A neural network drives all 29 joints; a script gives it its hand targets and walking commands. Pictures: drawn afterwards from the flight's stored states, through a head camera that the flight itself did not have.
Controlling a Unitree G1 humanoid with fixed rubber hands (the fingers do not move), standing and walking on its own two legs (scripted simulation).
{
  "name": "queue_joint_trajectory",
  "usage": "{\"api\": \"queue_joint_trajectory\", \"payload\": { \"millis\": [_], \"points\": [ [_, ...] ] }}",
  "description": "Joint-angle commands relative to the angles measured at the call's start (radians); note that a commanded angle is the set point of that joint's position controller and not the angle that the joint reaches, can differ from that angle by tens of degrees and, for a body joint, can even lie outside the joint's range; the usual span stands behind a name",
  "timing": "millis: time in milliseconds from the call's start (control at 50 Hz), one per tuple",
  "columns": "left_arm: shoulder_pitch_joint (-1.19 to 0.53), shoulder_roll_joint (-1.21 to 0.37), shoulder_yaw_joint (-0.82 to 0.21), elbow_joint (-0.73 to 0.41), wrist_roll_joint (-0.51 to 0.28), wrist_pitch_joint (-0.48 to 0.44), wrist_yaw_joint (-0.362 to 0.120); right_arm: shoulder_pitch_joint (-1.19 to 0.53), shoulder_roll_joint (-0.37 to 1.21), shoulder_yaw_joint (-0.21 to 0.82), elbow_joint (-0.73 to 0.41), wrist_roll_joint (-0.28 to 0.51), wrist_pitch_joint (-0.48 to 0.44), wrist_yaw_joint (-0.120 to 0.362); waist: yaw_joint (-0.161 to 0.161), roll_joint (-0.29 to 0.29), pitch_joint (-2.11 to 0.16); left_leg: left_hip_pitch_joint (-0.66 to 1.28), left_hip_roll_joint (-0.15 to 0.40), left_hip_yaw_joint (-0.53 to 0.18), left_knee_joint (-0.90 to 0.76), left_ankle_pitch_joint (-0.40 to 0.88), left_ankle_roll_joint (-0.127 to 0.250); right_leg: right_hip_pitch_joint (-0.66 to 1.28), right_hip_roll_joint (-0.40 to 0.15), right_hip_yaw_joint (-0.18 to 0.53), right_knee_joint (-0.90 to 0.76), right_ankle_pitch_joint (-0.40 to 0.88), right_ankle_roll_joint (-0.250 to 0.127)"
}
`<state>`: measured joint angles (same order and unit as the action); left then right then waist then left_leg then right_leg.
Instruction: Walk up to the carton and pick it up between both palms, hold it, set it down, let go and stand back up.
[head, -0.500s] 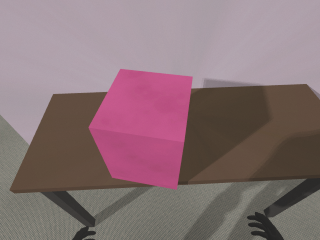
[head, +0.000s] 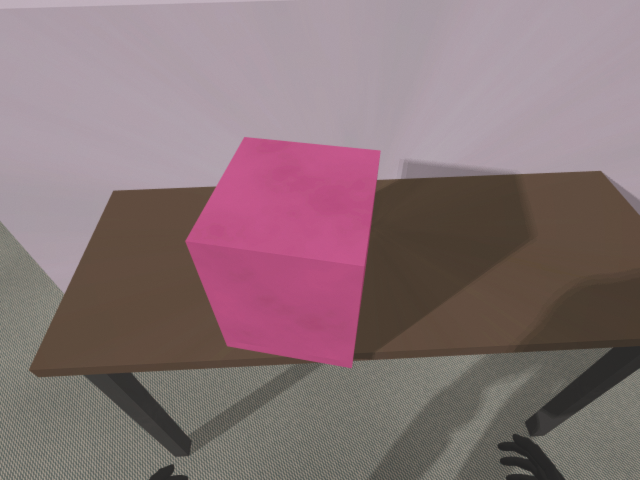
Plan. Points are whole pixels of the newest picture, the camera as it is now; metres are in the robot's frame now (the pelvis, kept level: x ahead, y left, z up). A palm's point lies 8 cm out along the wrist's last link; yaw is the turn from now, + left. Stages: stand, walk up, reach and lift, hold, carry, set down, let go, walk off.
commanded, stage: stand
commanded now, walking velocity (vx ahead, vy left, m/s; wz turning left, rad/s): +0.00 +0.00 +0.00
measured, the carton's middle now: (299, 254) +0.43 +0.05 +0.03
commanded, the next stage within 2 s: none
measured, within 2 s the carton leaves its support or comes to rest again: neither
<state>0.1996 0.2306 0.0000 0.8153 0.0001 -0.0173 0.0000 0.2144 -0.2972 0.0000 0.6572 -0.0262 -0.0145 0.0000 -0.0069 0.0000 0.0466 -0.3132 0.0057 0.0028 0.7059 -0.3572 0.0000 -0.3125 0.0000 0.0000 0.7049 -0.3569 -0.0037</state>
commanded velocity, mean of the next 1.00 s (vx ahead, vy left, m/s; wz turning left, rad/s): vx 0.00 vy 0.00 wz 0.00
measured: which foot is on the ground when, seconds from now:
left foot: down 0.00-1.00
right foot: down 0.00-1.00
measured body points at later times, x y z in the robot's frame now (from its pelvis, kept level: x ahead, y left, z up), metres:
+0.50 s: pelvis -0.01 +0.00 +0.00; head -0.01 +0.00 +0.45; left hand +0.09 +0.25 -0.13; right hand +0.12 -0.27 -0.10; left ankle +0.01 +0.12 -0.72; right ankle +0.01 -0.12 -0.72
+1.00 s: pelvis -0.01 +0.00 +0.00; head -0.01 +0.00 +0.45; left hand +0.08 +0.25 -0.13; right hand +0.11 -0.27 -0.11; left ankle +0.01 +0.12 -0.72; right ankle +0.01 -0.12 -0.72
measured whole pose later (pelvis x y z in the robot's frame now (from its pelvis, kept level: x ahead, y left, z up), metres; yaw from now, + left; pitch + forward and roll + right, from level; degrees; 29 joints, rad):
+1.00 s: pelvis -0.01 +0.00 +0.00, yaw +0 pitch -3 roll +0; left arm 0.20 0.24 0.00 0.93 0.00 -0.02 0.00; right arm 0.21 -0.30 0.00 0.77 -0.03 -0.02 0.00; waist 0.00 0.00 0.05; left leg -0.31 0.01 0.00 0.71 -0.34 0.00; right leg -0.31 0.00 0.00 0.70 -0.34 0.00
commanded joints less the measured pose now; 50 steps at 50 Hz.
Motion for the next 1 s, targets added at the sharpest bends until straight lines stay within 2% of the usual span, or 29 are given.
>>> {"api": "queue_joint_trajectory", "payload": {
  "millis": [0,100,120,140,180,200,260,280,340,360,380,420,460,560,600,660,740,840,880,900,960,980],
  "points": [
    [-0.068,0.286,0.09,-0.056,0.014,-0.043,0.001,-0.028,-0.234,-0.078,0.019,0.001,-0.051,-0.016,0.005,0.014,-0.073,0.028,0.092,-0.107,-0.17,0.142,0.072,0.024,-0.096,0.112,-0.169,0.149,-0.077],
    [-0.083,0.292,0.089,-0.044,0.019,-0.041,0.0,-0.028,-0.235,-0.077,0.03,0.003,-0.049,-0.013,-0.004,-0.004,-0.059,0.03,0.087,-0.101,-0.18,0.092,0.067,0.002,-0.1,0.125,-0.2,0.099,-0.078],
    [-0.08,0.283,0.086,-0.043,0.017,-0.043,-0.002,-0.034,-0.232,-0.075,0.035,0.003,-0.05,-0.013,0.004,0.012,-0.058,0.028,0.092,-0.105,-0.184,0.087,0.07,0.007,-0.101,0.127,-0.203,0.1,-0.077],
    [-0.083,0.29,0.086,-0.037,0.018,-0.043,0.0,-0.03,-0.233,-0.075,0.037,0.005,-0.05,-0.011,-0.003,0.0,-0.044,0.023,0.092,-0.107,-0.187,0.098,0.068,0.003,-0.102,0.129,-0.205,0.101,-0.079],
    [-0.075,0.281,0.084,-0.03,0.016,-0.042,-0.002,-0.028,-0.241,-0.076,0.048,0.002,-0.052,-0.012,0.007,0.006,-0.042,0.023,0.094,-0.113,-0.198,0.084,0.071,0.0,-0.096,0.122,-0.205,0.092,-0.074],
    [-0.08,0.282,0.084,-0.029,0.017,-0.042,-0.002,-0.037,-0.24,-0.075,0.048,0.002,-0.05,-0.012,0.002,0.021,-0.049,0.027,0.099,-0.116,-0.204,0.09,0.071,0.006,-0.095,0.119,-0.203,0.097,-0.073],
    [-0.085,0.291,0.082,-0.019,0.018,-0.045,-0.002,-0.034,-0.242,-0.075,0.057,0.006,-0.052,-0.011,-0.002,-0.005,-0.047,0.025,0.097,-0.111,-0.192,0.109,0.065,0.015,-0.1,0.124,-0.209,0.124,-0.075],
    [-0.078,0.287,0.084,-0.016,0.015,-0.044,-0.002,-0.031,-0.244,-0.077,0.063,0.004,-0.051,-0.011,0.006,0.007,-0.065,0.034,0.097,-0.111,-0.191,0.118,0.068,0.027,-0.1,0.12,-0.202,0.143,-0.072],
    [-0.089,0.297,0.085,-0.009,0.017,-0.042,-0.002,-0.035,-0.24,-0.073,0.064,0.008,-0.049,-0.012,-0.004,0.007,-0.049,0.03,0.098,-0.114,-0.198,0.121,0.068,0.014,-0.099,0.125,-0.203,0.139,-0.074],
    [-0.085,0.291,0.084,-0.002,0.013,-0.042,-0.002,-0.038,-0.233,-0.071,0.07,0.007,-0.049,-0.011,0.006,0.009,-0.061,0.035,0.099,-0.112,-0.199,0.134,0.069,0.028,-0.092,0.119,-0.197,0.148,-0.069],
    [-0.084,0.296,0.083,0.003,0.015,-0.041,-0.001,-0.034,-0.241,-0.071,0.072,0.007,-0.05,-0.011,0.001,0.003,-0.056,0.033,0.1,-0.11,-0.199,0.135,0.066,0.028,-0.096,0.12,-0.201,0.151,-0.072],
    [-0.08,0.29,0.081,0.007,0.013,-0.041,-0.001,-0.041,-0.248,-0.072,0.08,0.006,-0.051,-0.014,0.007,0.027,-0.056,0.036,0.105,-0.118,-0.199,0.15,0.069,0.027,-0.094,0.118,-0.188,0.171,-0.071],
    [-0.08,0.291,0.08,0.011,0.013,-0.04,-0.001,-0.036,-0.242,-0.071,0.082,0.009,-0.049,-0.013,0.005,0.004,-0.063,0.035,0.1,-0.115,-0.199,0.143,0.068,0.035,-0.096,0.117,-0.196,0.174,-0.072],
    [-0.079,0.297,0.079,0.027,0.013,-0.04,-0.002,-0.033,-0.243,-0.066,0.099,0.011,-0.048,-0.013,0.004,0.005,-0.048,0.052,0.1,-0.11,-0.195,0.151,0.067,0.006,-0.101,0.129,-0.209,0.162,-0.074],
    [-0.086,0.292,0.078,0.03,0.013,-0.041,-0.001,-0.038,-0.242,-0.065,0.102,0.01,-0.047,-0.012,0.004,0.023,-0.055,0.04,0.102,-0.115,-0.201,0.135,0.068,0.021,-0.102,0.127,-0.21,0.158,-0.073],
    [-0.096,0.295,0.077,0.034,0.016,-0.039,0.0,-0.047,-0.238,-0.065,0.105,0.011,-0.046,-0.012,0.0,-0.004,-0.038,0.041,0.097,-0.108,-0.202,0.112,0.065,0.003,-0.108,0.143,-0.234,0.131,-0.073],
    [-0.086,0.299,0.077,0.049,0.01,-0.037,-0.002,-0.041,-0.242,-0.063,0.123,0.012,-0.047,-0.011,0.007,0.013,-0.045,0.039,0.107,-0.122,-0.222,0.117,0.07,0.017,-0.097,0.128,-0.22,0.127,-0.07],
    [-0.093,0.296,0.078,0.06,0.011,-0.036,-0.001,-0.048,-0.244,-0.061,0.13,0.012,-0.049,-0.013,0.005,0.034,-0.052,0.039,0.111,-0.12,-0.227,0.152,0.067,0.035,-0.092,0.12,-0.201,0.184,-0.066],
    [-0.086,0.293,0.075,0.067,0.011,-0.036,0.0,-0.055,-0.237,-0.058,0.135,0.014,-0.05,-0.013,0.008,-0.001,-0.04,0.034,0.107,-0.121,-0.218,0.142,0.066,0.031,-0.1,0.134,-0.216,0.175,-0.071],
    [-0.086,0.292,0.073,0.067,0.012,-0.036,0.0,-0.056,-0.247,-0.062,0.135,0.011,-0.049,-0.015,0.006,0.019,-0.046,0.042,0.105,-0.118,-0.22,0.132,0.066,0.023,-0.104,0.138,-0.223,0.159,-0.071],
    [-0.099,0.304,0.073,0.072,0.013,-0.036,0.0,-0.055,-0.243,-0.062,0.141,0.014,-0.044,-0.013,0.002,-0.008,-0.03,0.039,0.097,-0.112,-0.217,0.13,0.063,0.015,-0.106,0.141,-0.234,0.155,-0.071],
    [-0.105,0.305,0.076,0.072,0.012,-0.035,0.001,-0.054,-0.241,-0.06,0.142,0.012,-0.046,-0.014,0.0,0.01,-0.045,0.051,0.101,-0.115,-0.221,0.119,0.062,0.007,-0.103,0.14,-0.235,0.139,-0.069]
  ]
}}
